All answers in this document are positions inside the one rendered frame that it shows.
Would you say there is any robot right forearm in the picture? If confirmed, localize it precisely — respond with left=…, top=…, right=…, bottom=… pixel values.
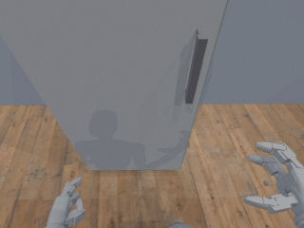
left=294, top=211, right=304, bottom=228

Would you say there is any handle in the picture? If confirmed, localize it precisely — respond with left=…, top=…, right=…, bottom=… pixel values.
left=184, top=28, right=208, bottom=105

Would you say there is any fridge door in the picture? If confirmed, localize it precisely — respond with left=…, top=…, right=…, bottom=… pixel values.
left=0, top=0, right=227, bottom=171

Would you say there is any right robot hand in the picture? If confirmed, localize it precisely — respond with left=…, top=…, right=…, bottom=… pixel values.
left=243, top=142, right=304, bottom=215

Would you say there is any left robot hand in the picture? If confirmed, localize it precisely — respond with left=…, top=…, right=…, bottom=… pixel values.
left=47, top=177, right=86, bottom=228

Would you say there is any right robot shin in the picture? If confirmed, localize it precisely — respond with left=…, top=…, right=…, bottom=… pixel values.
left=173, top=221, right=182, bottom=225

